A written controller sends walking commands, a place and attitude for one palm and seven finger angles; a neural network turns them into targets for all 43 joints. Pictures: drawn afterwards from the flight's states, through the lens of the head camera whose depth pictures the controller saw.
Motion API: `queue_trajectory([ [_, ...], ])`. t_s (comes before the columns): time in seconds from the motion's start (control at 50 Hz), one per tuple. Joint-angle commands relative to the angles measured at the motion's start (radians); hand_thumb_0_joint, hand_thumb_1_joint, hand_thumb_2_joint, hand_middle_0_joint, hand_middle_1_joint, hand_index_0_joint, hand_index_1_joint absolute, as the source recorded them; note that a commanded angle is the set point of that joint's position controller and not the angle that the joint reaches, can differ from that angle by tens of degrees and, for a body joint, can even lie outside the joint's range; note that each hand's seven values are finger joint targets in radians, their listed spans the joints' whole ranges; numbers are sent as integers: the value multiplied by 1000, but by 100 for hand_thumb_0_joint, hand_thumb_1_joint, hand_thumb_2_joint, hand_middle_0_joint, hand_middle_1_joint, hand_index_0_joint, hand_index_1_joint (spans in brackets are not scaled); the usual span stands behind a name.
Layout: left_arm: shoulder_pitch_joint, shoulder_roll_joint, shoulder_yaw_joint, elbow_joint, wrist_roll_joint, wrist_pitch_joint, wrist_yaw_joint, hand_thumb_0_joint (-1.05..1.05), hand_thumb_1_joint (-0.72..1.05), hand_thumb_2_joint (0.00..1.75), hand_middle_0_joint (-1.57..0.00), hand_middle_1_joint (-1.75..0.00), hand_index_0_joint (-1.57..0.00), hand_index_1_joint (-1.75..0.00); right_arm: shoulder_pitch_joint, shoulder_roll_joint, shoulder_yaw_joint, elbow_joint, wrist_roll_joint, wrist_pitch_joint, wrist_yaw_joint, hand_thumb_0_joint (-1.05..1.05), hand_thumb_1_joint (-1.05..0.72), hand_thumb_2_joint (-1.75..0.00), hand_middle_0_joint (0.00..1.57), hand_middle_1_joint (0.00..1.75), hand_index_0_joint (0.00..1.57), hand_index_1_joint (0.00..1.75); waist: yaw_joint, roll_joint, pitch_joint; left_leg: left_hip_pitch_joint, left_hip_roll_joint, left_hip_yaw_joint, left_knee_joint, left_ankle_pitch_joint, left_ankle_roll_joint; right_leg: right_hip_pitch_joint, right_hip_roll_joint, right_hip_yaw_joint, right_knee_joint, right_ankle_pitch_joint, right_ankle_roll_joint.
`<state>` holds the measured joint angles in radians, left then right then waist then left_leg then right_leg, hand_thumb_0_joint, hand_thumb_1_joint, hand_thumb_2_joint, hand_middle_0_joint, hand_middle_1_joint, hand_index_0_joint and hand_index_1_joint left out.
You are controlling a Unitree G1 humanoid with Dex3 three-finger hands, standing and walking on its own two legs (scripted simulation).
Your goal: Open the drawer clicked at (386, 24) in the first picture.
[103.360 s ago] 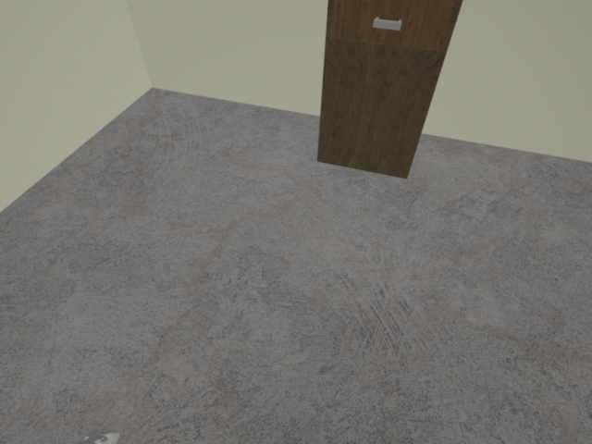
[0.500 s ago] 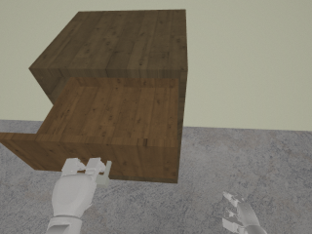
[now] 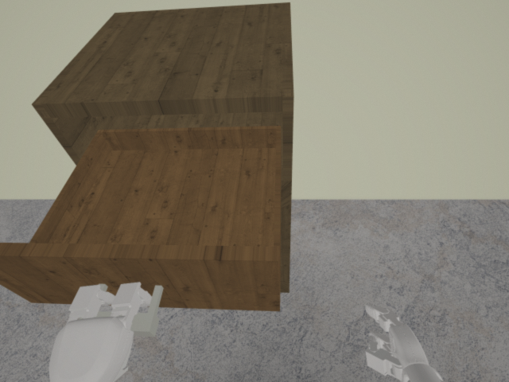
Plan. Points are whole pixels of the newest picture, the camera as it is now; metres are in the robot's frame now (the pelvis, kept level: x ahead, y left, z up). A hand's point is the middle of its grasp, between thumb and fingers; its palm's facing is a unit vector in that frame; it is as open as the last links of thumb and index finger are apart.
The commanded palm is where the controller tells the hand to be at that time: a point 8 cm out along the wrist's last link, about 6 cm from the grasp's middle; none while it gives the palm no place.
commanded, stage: open the thumb to release the handle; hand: left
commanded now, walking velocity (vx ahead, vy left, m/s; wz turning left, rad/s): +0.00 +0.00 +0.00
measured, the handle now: (124, 307) +0.22 +0.21 +0.04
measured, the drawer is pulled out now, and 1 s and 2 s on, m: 0.30 0.29 0.29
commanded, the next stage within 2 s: lift the hand off the handle in 0.50 s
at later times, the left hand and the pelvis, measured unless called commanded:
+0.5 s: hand (118, 349) +0.16 +0.21 +0.03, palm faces +0.03 -0.09 -1.00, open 12.1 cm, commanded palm +0.14 +0.22 +0.07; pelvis -0.01 -0.01 +0.02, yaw +2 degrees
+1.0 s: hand (121, 337) +0.18 +0.21 +0.03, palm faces +0.05 -0.08 -1.00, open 13.6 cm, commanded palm +0.16 +0.22 +0.09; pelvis -0.02 -0.01 +0.02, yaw +3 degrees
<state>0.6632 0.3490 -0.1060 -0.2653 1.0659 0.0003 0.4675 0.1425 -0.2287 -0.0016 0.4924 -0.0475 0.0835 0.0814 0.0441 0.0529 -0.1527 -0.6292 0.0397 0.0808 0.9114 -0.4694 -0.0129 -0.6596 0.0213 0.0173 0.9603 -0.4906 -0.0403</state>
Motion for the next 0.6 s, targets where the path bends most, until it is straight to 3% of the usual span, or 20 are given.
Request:
queue_trajectory([
  [0.0, -98, 172, 193, -131, -1, 15, 65, 0, 83, 87, -40, -134, -40, -134, -122, -93, -40, -136, -13, -37, -50, 0, -90, -90, 20, 30, 20, 30, 21, -98, -85, 100, -76, -70, -80, 209, 32, 60, 7, 65, -199, 330, -3],
  [0.02, -84, 181, 198, -117, -1, 20, 72, 0, 76, 84, -39, -134, -39, -134, -126, -93, -37, -136, -12, -40, -60, 0, -90, -90, 20, 30, 20, 30, 23, -86, -79, 109, -81, -68, -81, 208, 34, 62, 9, 75, -216, 329, -7],
  [0.06, -84, 141, 168, -63, -8, 32, 69, 0, 62, 78, -38, -132, -38, -132, -123, -87, -38, -122, -1, -41, -68, 0, -90, -90, 20, 30, 20, 30, 23, -81, -86, 117, -78, -64, -96, 204, 31, 78, 8, 49, -215, 318, -4],
  [0.12, -172, 155, 164, -60, -7, 49, 62, 0, 41, 69, -36, -130, -36, -130, -132, -89, -38, -105, 3, -38, -83, 0, -90, -90, 20, 30, 20, 30, 20, -71, -117, 145, -78, -63, -112, 212, 33, 102, 8, 41, -230, 310, -2],
  [0.22, -257, 167, 157, 0, -7, 65, 38, 0, 6, 54, -34, -126, -34, -126, -160, -83, -29, -80, 14, -39, -111, 0, -90, -90, 20, 30, 20, 30, 22, -90, -76, 152, -80, -54, -144, 188, 37, 137, -1, 43, -284, 294, 8],
  [0.26, -246, 147, 135, 15, -11, 61, 26, 0, -8, 48, -33, -124, -33, -124, -159, -77, -28, -73, 15, -45, -114, 0, -90, -90, 20, 30, 20, 30, 32, -89, -76, 160, -81, -50, -158, 194, 37, 163, -5, 36, -288, 312, 11],
  [0.32, -243, 178, 165, 32, -18, 53, 11, 0, -29, 39, -32, -122, -32, -122, -169, -78, -25, -65, 16, -47, -121, 0, -90, -90, 20, 30, 20, 30, 41, -97, -75, 164, -83, -51, -174, 197, 34, 194, -8, 55, -309, 323, 10],
  [0.38, -253, 157, 143, 42, -19, 40, -3, 0, -50, 30, -30, -120, -30, -120, -180, -75, -22, -62, 16, -48, -122, 0, -90, -90, 20, 30, 20, 30, 44, -91, -37, 156, -87, -47, -187, 177, 34, 187, -11, 57, -328, 282, 14],
  [0.54, -250, 159, 153, 38, -12, 7, -11, 0, -50, 30, -30, -120, -30, -120, -181, -74, -29, -66, 9, -53, -112, 0, -90, -90, 20, 30, 20, 30, 50, -92, -49, 155, -88, -47, -195, 177, 31, 193, -15, 71, -334, 271, 9],
  [0.56, -237, 149, 146, 41, -9, 4, -8, 0, -50, 30, -30, -120, -30, -120, -181, -73, -32, -65, 10, -53, -109, 0, -90, -90, 20, 30, 20, 30, 51, -79, -46, 161, -86, -47, -195, 185, 31, 188, -11, 64, -327, 283, 6],
  [0.58, -222, 102, 96, 56, -11, 6, -10, 0, -50, 30, -30, -120, -30, -120, -173, -75, -30, -68, 6, -55, -103, 0, -90, -90, 20, 30, 20, 30, 44, -79, -48, 154, -86, -48, -191, 183, 31, 176, -11, 45, -314, 284, 7],
])
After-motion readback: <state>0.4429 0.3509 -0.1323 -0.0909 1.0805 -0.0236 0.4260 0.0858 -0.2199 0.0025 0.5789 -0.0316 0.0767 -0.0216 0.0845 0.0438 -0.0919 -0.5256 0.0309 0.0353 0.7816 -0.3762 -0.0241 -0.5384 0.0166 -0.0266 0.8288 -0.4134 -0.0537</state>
